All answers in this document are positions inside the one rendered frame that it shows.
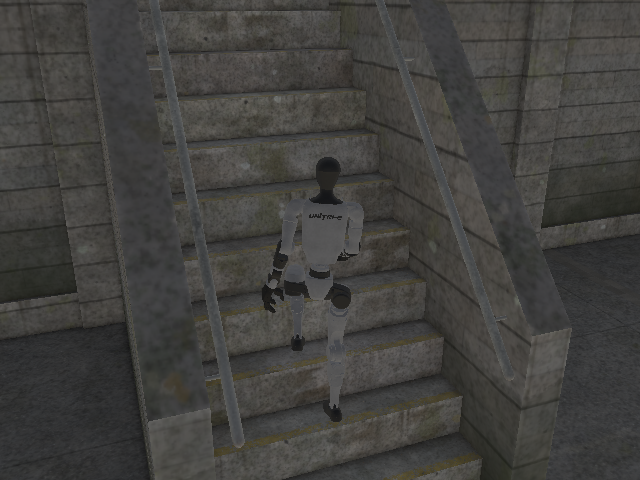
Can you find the left robot hand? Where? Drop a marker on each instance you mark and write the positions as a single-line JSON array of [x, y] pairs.
[[267, 299]]

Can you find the robot left forearm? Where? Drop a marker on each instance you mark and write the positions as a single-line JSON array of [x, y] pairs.
[[277, 268]]

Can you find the left robot upper arm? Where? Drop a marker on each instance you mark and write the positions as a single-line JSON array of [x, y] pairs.
[[293, 208]]

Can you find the right robot upper arm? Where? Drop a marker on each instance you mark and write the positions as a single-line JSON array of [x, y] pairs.
[[356, 214]]

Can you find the robot right shin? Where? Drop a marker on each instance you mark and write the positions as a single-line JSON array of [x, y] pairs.
[[335, 373]]

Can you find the robot right forearm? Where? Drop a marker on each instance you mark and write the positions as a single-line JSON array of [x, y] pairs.
[[344, 254]]

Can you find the robot torso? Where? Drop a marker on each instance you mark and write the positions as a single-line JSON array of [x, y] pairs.
[[323, 235]]

